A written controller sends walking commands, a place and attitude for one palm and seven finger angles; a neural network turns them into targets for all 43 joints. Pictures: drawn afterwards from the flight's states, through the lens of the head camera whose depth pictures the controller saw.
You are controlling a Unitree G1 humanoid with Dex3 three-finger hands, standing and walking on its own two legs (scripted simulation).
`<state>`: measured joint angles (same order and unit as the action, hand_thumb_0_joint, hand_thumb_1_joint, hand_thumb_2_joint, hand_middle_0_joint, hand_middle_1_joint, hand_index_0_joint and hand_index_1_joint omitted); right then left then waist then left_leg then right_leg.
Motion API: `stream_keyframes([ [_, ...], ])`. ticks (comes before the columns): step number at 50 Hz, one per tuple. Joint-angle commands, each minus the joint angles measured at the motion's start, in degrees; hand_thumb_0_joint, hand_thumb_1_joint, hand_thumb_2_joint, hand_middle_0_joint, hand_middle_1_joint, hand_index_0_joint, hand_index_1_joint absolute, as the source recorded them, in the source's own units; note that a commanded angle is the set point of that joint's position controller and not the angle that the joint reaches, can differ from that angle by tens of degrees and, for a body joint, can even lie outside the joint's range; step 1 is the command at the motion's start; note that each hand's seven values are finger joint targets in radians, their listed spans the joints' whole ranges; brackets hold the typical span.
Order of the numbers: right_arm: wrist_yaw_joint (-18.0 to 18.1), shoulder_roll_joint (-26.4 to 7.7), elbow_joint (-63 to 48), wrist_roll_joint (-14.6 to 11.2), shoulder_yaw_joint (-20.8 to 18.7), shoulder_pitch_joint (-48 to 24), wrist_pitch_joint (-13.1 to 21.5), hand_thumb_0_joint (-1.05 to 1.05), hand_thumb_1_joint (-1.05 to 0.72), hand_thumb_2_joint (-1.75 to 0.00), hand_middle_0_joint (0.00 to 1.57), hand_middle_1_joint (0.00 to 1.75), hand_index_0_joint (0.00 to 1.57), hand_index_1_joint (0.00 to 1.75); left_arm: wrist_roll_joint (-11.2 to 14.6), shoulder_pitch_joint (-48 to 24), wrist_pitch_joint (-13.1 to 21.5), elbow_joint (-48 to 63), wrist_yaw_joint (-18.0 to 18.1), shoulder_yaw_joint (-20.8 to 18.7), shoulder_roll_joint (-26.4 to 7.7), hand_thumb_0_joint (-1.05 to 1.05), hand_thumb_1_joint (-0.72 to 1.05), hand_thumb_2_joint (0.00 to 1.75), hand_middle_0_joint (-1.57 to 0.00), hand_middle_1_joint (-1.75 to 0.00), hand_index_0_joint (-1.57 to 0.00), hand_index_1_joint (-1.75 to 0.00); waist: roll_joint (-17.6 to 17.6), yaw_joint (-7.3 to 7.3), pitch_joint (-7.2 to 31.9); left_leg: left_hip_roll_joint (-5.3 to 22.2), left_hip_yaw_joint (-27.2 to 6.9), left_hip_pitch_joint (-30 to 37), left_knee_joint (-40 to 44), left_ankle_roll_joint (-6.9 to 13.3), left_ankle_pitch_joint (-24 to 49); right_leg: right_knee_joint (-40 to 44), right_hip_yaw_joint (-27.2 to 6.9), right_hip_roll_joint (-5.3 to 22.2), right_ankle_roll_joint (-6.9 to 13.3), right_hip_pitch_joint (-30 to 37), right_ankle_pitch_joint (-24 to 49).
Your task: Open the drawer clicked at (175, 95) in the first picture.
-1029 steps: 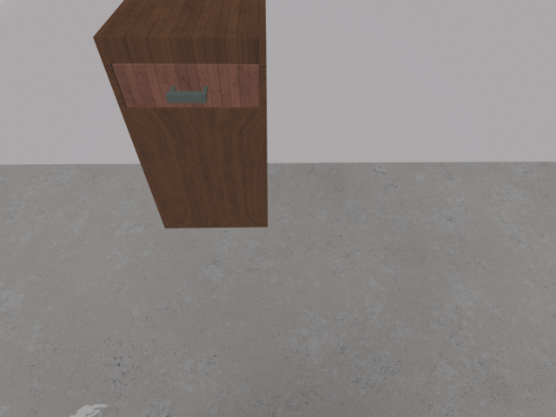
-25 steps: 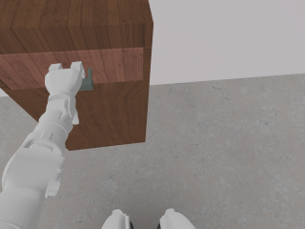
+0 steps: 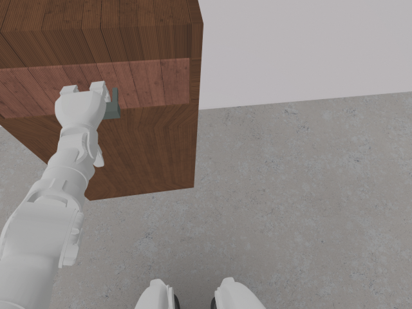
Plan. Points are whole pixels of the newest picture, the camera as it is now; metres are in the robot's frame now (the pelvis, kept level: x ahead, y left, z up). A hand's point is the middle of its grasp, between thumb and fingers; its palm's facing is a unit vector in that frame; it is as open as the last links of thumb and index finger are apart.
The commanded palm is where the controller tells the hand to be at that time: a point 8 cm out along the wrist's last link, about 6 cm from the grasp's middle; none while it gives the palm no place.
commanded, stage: close the thumb around the handle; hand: left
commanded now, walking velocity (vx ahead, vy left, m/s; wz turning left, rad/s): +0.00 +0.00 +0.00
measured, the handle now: (91, 103) +0.55 +0.19 +0.01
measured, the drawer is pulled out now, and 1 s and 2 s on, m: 0.00 0.00 0.12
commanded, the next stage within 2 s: pull the drawer open in 0.76 s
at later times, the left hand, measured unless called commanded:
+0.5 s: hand (92, 125) +0.51 +0.19 -0.01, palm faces -0.08 -0.04 -1.00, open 8.7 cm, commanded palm +0.49 +0.19 +0.04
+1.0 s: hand (92, 127) +0.50 +0.19 -0.01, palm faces -0.08 -0.02 -1.00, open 5.6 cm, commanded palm +0.48 +0.18 +0.04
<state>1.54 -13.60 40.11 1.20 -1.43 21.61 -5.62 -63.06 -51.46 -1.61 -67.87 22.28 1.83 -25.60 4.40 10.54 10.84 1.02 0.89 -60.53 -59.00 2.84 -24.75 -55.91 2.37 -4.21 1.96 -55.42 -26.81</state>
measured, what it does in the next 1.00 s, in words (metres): stands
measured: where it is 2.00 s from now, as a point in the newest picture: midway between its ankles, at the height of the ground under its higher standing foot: outside the picture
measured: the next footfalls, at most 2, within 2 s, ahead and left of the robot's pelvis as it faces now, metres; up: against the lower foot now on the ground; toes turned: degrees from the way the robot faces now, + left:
none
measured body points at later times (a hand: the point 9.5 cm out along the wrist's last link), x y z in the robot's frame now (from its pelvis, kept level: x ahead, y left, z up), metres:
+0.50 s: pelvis +0.00 +0.00 +0.00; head +0.13 +0.01 +0.43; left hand +0.50 +0.19 +0.04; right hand -0.01 -0.26 -0.12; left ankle +0.02 +0.09 -0.67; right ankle -0.02 -0.10 -0.67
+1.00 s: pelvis +0.01 +0.00 +0.00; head +0.13 +0.01 +0.43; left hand +0.50 +0.19 +0.04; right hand -0.01 -0.27 -0.12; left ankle +0.02 +0.09 -0.67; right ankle -0.02 -0.10 -0.67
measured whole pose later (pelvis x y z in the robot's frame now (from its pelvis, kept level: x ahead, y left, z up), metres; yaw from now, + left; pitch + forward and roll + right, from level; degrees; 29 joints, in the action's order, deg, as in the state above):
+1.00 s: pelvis +0.01 +0.00 +0.00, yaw +0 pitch +26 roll -3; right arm 0.8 -13.9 40.3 1.3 -2.5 21.2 -6.0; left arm -63.0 -48.7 -2.0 -65.6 24.1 3.3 -24.6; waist 4.3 9.7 10.8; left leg 0.9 1.1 -59.2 -58.5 2.9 -25.2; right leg -55.4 2.0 -4.1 1.9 -54.1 -27.2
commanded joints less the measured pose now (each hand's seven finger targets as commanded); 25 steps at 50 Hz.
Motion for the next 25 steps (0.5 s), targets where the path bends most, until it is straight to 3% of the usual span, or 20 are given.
stream_keyframes([
  [1,0.68,-9.73,-2.07,0.41,-3.77,9.75,0.82,0.00,-0.90,-0.90,0.20,0.30,0.20,0.30,-0.12,-24.63,1.06,11.35,2.62,-2.48,-14.36,0.00,-0.50,0.30,-0.30,-1.20,-0.30,-1.20,1.66,0.60,24.86,-0.97,-2.13,22.61,3.56,0.72,21.19,6.86,-1.03,-0.53,-0.33,8.12,19.91],
  [3,0.61,-10.04,-2.26,0.50,-3.79,9.77,0.68,0.00,-0.90,-0.90,0.20,0.30,0.20,0.30,-0.21,-21.93,1.16,10.86,3.28,-4.00,-15.77,0.00,-0.50,0.30,-0.30,-1.20,-0.30,-1.20,1.90,-0.53,25.99,-1.04,-2.12,22.94,3.28,0.59,22.27,6.39,-1.05,-0.62,-0.26,8.40,20.64],
  [5,0.39,-9.98,-2.16,0.54,-4.05,9.74,0.72,0.00,-0.90,-0.90,0.20,0.30,0.20,0.30,-0.25,-22.87,1.13,11.78,3.87,-3.17,-14.46,0.00,-0.39,0.35,-0.31,-1.21,-0.31,-1.21,2.51,-0.17,26.20,-0.96,-2.00,23.31,3.15,0.49,22.33,6.49,-0.98,-0.64,-0.31,7.91,20.50],
  [9,0.27,-10.31,-1.71,0.49,-3.96,9.76,0.32,0.00,-0.90,-0.90,0.20,0.30,0.20,0.30,-0.60,-23.70,-0.34,10.09,4.85,-3.99,-16.16,0.00,-0.16,0.44,-0.32,-1.24,-0.32,-1.24,1.51,0.05,25.60,-1.06,-2.19,22.40,3.05,0.44,22.14,6.23,-0.89,-0.62,-0.35,7.76,20.35],
  [10,0.17,-10.29,-1.70,0.57,-4.02,9.82,0.42,0.00,-0.90,-0.90,0.20,0.30,0.20,0.30,-0.44,-24.81,-0.70,10.43,5.02,-2.96,-14.93,0.00,-0.11,0.47,-0.33,-1.24,-0.33,-1.24,2.42,0.50,25.69,-1.04,-2.12,23.10,3.15,0.46,22.32,6.44,-0.83,-0.64,-0.38,7.44,20.51],
  [12,0.19,-10.52,-1.71,0.57,-4.05,9.94,0.23,0.00,-0.90,-0.90,0.20,0.30,0.20,0.30,-0.45,-24.60,-1.09,11.29,5.09,-4.92,-17.28,0.00,0.00,0.52,-0.34,-1.25,-0.34,-1.25,2.98,-0.43,28.08,-0.97,-2.27,24.92,3.09,0.32,24.07,6.04,-0.88,-0.65,-0.31,8.17,21.41],
  [16,0.04,-10.00,-1.83,0.53,-4.05,9.76,0.05,0.00,-0.90,-0.90,0.20,0.30,0.20,0.30,-0.13,-23.86,-2.07,10.65,4.36,-2.29,-13.13,0.00,0.23,0.61,-0.35,-1.28,-0.35,-1.28,3.41,-0.04,27.08,-0.83,-2.68,26.62,3.51,0.08,25.94,6.38,-0.39,-0.83,-0.13,7.51,21.96],
  [18,0.20,-10.42,-1.73,0.41,-3.79,9.74,-0.12,0.00,-0.90,-0.90,0.20,0.30,0.20,0.30,-0.15,-23.62,-2.17,9.26,4.10,-3.45,-15.31,0.00,0.34,0.66,-0.36,-1.29,-0.36,-1.29,2.05,-0.07,25.37,-0.80,-2.64,24.84,3.71,0.24,23.78,6.66,-0.54,-0.80,-0.27,7.46,20.43],
  [19,0.26,-10.29,-1.91,0.43,-3.83,9.74,0.01,0.00,-0.90,-0.90,0.20,0.30,0.20,0.30,-0.24,-24.94,-1.95,10.28,3.91,-2.32,-14.25,0.00,0.40,0.68,-0.36,-1.30,-0.36,-1.30,2.51,0.41,25.78,-0.76,-2.67,25.14,3.87,0.27,23.68,6.68,-0.49,-0.79,-0.30,7.37,20.44],
  [23,0.26,-10.07,-2.01,0.51,-4.05,9.71,0.18,0.00,-0.90,-0.90,0.20,0.30,0.20,0.30,-0.35,-23.77,-0.86,11.65,3.65,-2.24,-13.18,0.00,0.62,0.78,-0.38,-1.32,-0.38,-1.32,3.18,-0.07,26.90,-0.52,-2.86,26.96,3.78,0.08,25.06,6.51,-0.38,-0.79,-0.16,6.97,20.69],
  [25,0.04,-9.81,-2.00,0.56,-4.36,9.79,0.32,0.00,-0.90,-0.90,0.20,0.30,0.20,0.30,-0.38,-22.52,-0.44,11.67,3.70,-1.26,-10.98,0.00,0.73,0.83,-0.39,-1.33,-0.39,-1.33,3.12,-0.14,26.83,-0.44,-2.90,27.72,3.57,0.03,25.76,6.56,-0.21,-0.88,-0.09,6.42,20.72],
])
